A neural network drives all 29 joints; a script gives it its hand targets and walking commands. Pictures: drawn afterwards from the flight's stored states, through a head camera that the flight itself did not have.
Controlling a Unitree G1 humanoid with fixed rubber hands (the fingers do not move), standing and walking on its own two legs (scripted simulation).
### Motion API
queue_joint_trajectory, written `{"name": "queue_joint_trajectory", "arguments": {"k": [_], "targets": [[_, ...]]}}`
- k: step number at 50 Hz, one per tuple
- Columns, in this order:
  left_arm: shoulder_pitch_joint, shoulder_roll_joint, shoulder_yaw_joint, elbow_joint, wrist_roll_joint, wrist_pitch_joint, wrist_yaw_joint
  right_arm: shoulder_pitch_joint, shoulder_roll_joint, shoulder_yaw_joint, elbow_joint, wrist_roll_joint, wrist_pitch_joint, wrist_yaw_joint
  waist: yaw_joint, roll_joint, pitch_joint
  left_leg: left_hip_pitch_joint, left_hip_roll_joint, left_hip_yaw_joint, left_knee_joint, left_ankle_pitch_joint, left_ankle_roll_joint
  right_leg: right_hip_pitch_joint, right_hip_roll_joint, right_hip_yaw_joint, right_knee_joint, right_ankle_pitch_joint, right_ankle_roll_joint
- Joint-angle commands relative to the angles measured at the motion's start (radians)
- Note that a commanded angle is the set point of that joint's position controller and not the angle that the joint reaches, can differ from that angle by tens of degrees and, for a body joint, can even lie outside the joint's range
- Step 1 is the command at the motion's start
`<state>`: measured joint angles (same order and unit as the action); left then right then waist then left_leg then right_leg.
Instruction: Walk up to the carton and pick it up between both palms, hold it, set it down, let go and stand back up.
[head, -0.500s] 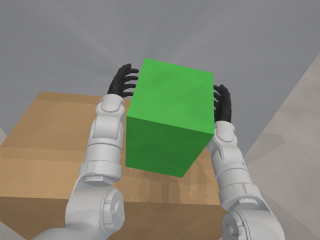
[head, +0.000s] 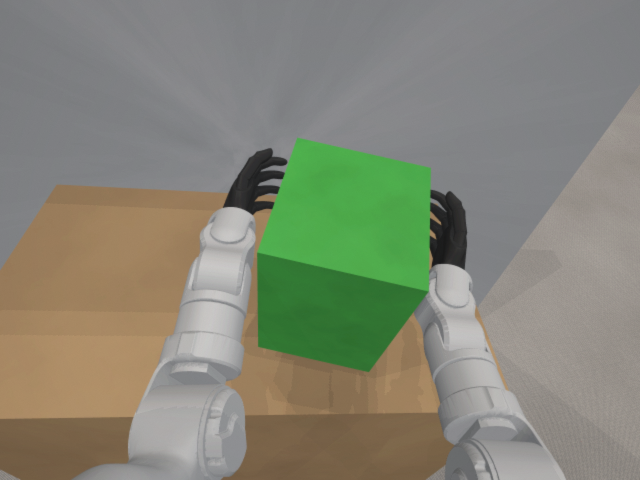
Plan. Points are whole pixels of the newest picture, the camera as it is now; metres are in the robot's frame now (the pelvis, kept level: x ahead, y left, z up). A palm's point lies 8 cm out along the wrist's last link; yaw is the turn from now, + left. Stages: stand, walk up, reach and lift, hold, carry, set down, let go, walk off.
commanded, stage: set down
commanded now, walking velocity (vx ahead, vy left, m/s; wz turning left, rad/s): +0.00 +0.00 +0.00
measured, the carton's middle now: (336, 265) +0.38 -0.04 +0.06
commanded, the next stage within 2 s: none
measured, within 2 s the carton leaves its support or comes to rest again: rests again in 0.88 s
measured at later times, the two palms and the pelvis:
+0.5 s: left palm (250, 224) +0.42 +0.08 +0.11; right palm (442, 285) +0.33 -0.17 +0.08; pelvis -0.01 +0.00 +0.00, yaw +0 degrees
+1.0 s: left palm (244, 235) +0.42 +0.09 +0.08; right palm (429, 291) +0.34 -0.16 +0.06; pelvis +0.00 +0.00 +0.00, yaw +0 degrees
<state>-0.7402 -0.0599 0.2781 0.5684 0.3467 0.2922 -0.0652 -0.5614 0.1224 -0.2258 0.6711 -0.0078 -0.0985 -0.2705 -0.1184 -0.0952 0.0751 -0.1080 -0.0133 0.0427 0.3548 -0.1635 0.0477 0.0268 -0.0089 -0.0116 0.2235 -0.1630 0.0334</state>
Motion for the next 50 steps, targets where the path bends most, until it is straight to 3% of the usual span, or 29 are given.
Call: {"name": "queue_joint_trajectory", "arguments": {"k": [1, 2, 4, 5, 8, 9, 11, 14, 15, 18, 19, 22, 23, 25, 26, 27, 28, 31, 32, 34, 35, 38, 39, 40, 42, 45, 50], "targets": [[-0.45, -0.553, -0.316, 0.013, -0.041, -0.031, -0.141, -0.732, 0.489, 0.427, -0.231, -0.023, -0.077, 0.095, 0.017, 0.119, -0.52, 0.311, 0.013, 0.006, 0.011, 0.381, -0.064, 0.013, 0.049, -0.095, 0.037, 0.465, 0.016], [-0.451, -0.546, -0.301, 0.057, -0.036, -0.025, -0.152, -0.713, 0.468, 0.4, -0.217, -0.04, -0.071, 0.093, -0.009, 0.092, -0.469, 0.288, 0.008, 0.01, -0.009, 0.31, -0.06, 0.013, 0.049, -0.105, 0.022, 0.435, 0.019], [-0.45, -0.537, -0.285, 0.025, -0.032, -0.028, -0.159, -0.697, 0.474, 0.404, -0.233, -0.043, -0.071, 0.093, 0.011, 0.089, -0.485, 0.278, 0.007, 0.009, -0.016, 0.295, -0.052, 0.032, 0.044, -0.097, 0.031, 0.439, 0.026], [-0.467, -0.55, -0.288, 0.039, -0.03, -0.034, -0.165, -0.687, 0.481, 0.391, -0.214, -0.057, -0.067, 0.092, -0.006, 0.092, -0.472, 0.27, 0.004, 0.018, -0.028, 0.263, -0.049, 0.012, 0.044, -0.102, 0.023, 0.412, 0.023], [-0.516, -0.542, -0.292, 0.037, -0.038, -0.053, -0.162, -0.723, 0.478, 0.354, -0.231, -0.077, -0.093, 0.093, -0.004, 0.082, -0.488, 0.286, 0.018, 0.006, -0.024, 0.282, -0.053, -0.015, 0.054, -0.109, 0.01, 0.372, 0.021], [-0.542, -0.57, -0.334, 0.002, -0.059, -0.066, -0.155, -0.735, 0.485, 0.365, -0.253, -0.075, -0.107, 0.092, -0.035, 0.126, -0.535, 0.309, 0.019, -0.002, -0.004, 0.328, -0.068, -0.03, 0.051, -0.112, 0.016, 0.405, 0.017], [-0.56, -0.572, -0.355, 0.032, -0.068, -0.085, -0.142, -0.759, 0.475, 0.357, -0.245, -0.071, -0.126, 0.088, -0.027, 0.157, -0.571, 0.345, 0.027, -0.011, 0.022, 0.4, -0.08, -0.08, 0.06, -0.117, 0.003, 0.388, 0.008], [-0.558, -0.573, -0.329, 0.086, -0.054, -0.104, -0.143, -0.725, 0.49, 0.313, -0.187, -0.113, -0.129, 0.079, -0.042, 0.136, -0.549, 0.287, 0.024, 0.002, 0.005, 0.289, -0.076, -0.088, 0.056, -0.118, 0.0, 0.364, 0.002], [-0.547, -0.548, -0.298, 0.128, -0.032, -0.112, -0.149, -0.704, 0.512, 0.305, -0.164, -0.118, -0.122, 0.079, -0.008, 0.12, -0.519, 0.269, 0.023, 0.012, -0.026, 0.208, -0.06, -0.08, 0.052, -0.107, 0.0, 0.309, 0.008], [-0.565, -0.551, -0.282, 0.175, -0.021, -0.118, -0.163, -0.731, 0.514, 0.257, -0.142, -0.162, -0.122, 0.09, -0.016, 0.126, -0.527, 0.237, 0.022, 0.012, -0.04, 0.122, -0.056, -0.065, 0.042, -0.109, 0.003, 0.285, 0.007], [-0.552, -0.572, -0.282, 0.177, -0.027, -0.118, -0.159, -0.732, 0.506, 0.254, -0.14, -0.166, -0.127, 0.088, -0.029, 0.137, -0.526, 0.237, 0.02, 0.013, -0.028, 0.16, -0.061, -0.06, 0.038, -0.112, 0.009, 0.319, 0.005], [-0.558, -0.553, -0.235, 0.232, -0.014, -0.137, -0.157, -0.764, 0.516, 0.235, -0.14, -0.183, -0.148, 0.092, 0.006, 0.126, -0.552, 0.226, 0.025, 0.013, -0.039, 0.142, -0.051, -0.076, 0.042, -0.11, 0.001, 0.277, 0.006], [-0.563, -0.56, -0.244, 0.229, -0.013, -0.146, -0.153, -0.763, 0.523, 0.228, -0.135, -0.197, -0.157, 0.087, -0.011, 0.124, -0.564, 0.224, 0.021, 0.017, -0.028, 0.153, -0.052, -0.083, 0.041, -0.119, -0.005, 0.291, 0.003], [-0.584, -0.557, -0.216, 0.277, -0.005, -0.161, -0.152, -0.775, 0.535, 0.212, -0.105, -0.21, -0.159, 0.094, -0.001, 0.109, -0.555, 0.202, 0.026, 0.013, -0.032, 0.135, -0.045, -0.089, 0.041, -0.114, 0.005, 0.297, 0.008], [-0.592, -0.554, -0.231, 0.264, -0.013, -0.167, -0.15, -0.762, 0.55, 0.212, -0.096, -0.216, -0.164, 0.094, -0.01, 0.13, -0.564, 0.218, 0.032, 0.01, -0.033, 0.157, -0.05, -0.091, 0.041, -0.116, 0.014, 0.307, 0.007], [-0.558, -0.566, -0.211, 0.289, -0.008, -0.18, -0.15, -0.779, 0.535, 0.209, -0.124, -0.221, -0.177, 0.095, 0.021, 0.103, -0.592, 0.21, 0.027, 0.021, -0.029, 0.165, -0.053, -0.069, 0.044, -0.109, 0.01, 0.315, 0.008], [-0.612, -0.546, -0.226, 0.272, -0.01, -0.194, -0.149, -0.768, 0.553, 0.21, -0.096, -0.229, -0.179, 0.096, 0.008, 0.123, -0.621, 0.193, 0.021, 0.018, -0.03, 0.15, -0.048, -0.061, 0.039, -0.111, 0.013, 0.323, 0.011], [-0.564, -0.56, -0.211, 0.317, 0.0, -0.204, -0.144, -0.761, 0.537, 0.191, -0.067, -0.241, -0.202, 0.1, -0.003, 0.142, -0.612, 0.229, 0.034, 0.012, -0.01, 0.25, -0.067, -0.092, 0.051, -0.116, 0.013, 0.369, 0.003], [-0.581, -0.543, -0.19, 0.329, 0.002, -0.211, -0.148, -0.774, 0.539, 0.188, -0.061, -0.239, -0.199, 0.102, 0.017, 0.128, -0.599, 0.208, 0.03, 0.019, -0.016, 0.212, -0.055, -0.086, 0.045, -0.108, 0.005, 0.344, 0.007], [-0.54, -0.532, -0.178, 0.346, 0.022, -0.208, -0.147, -0.723, 0.547, 0.178, -0.024, -0.251, -0.199, 0.101, 0.006, 0.121, -0.558, 0.19, 0.031, 0.023, -0.033, 0.195, -0.052, -0.077, 0.042, -0.11, 0.011, 0.351, 0.006], [-0.543, -0.528, -0.162, 0.377, 0.033, -0.209, -0.149, -0.761, 0.529, 0.165, -0.043, -0.264, -0.205, 0.099, 0.022, 0.106, -0.555, 0.167, 0.026, 0.021, -0.027, 0.178, -0.045, -0.059, 0.044, -0.113, 0.014, 0.349, 0.009], [-0.508, -0.539, -0.171, 0.359, 0.037, -0.217, -0.153, -0.73, 0.53, 0.18, -0.033, -0.255, -0.22, 0.095, 0.0, 0.127, -0.578, 0.182, 0.023, 0.017, -0.006, 0.268, -0.054, -0.038, 0.041, -0.111, 0.024, 0.442, 0.015], [-0.537, -0.551, -0.186, 0.347, 0.023, -0.225, -0.149, -0.723, 0.527, 0.179, -0.024, -0.258, -0.228, 0.092, -0.012, 0.138, -0.578, 0.189, 0.025, 0.01, -0.004, 0.284, -0.061, -0.057, 0.049, -0.121, 0.015, 0.424, 0.01], [-0.532, -0.538, -0.17, 0.354, 0.027, -0.23, -0.153, -0.726, 0.53, 0.168, -0.012, -0.254, -0.231, 0.093, -0.003, 0.13, -0.584, 0.216, 0.036, 0.01, -0.003, 0.293, -0.061, -0.084, 0.052, -0.118, 0.004, 0.4, 0.007], [-0.573, -0.555, -0.223, 0.326, 0.02, -0.246, -0.146, -0.705, 0.538, 0.162, 0.012, -0.271, -0.245, 0.091, -0.037, 0.162, -0.618, 0.228, 0.03, 0.001, 0.02, 0.324, -0.079, -0.109, 0.053, -0.118, 0.015, 0.417, 0.001], [-0.561, -0.56, -0.213, 0.355, 0.021, -0.262, -0.139, -0.726, 0.546, 0.161, 0.031, -0.273, -0.265, 0.091, -0.018, 0.164, -0.617, 0.237, 0.041, 0.001, 0.034, 0.352, -0.085, -0.136, 0.061, -0.123, 0.008, 0.396, -0.006], [-0.593, -0.582, -0.238, 0.364, 0.007, -0.304, -0.137, -0.73, 0.586, 0.157, 0.039, -0.294, -0.299, 0.082, -0.022, 0.162, -0.696, 0.201, 0.035, 0.004, 0.045, 0.349, -0.086, -0.132, 0.052, -0.118, 0.029, 0.452, -0.004]]}}
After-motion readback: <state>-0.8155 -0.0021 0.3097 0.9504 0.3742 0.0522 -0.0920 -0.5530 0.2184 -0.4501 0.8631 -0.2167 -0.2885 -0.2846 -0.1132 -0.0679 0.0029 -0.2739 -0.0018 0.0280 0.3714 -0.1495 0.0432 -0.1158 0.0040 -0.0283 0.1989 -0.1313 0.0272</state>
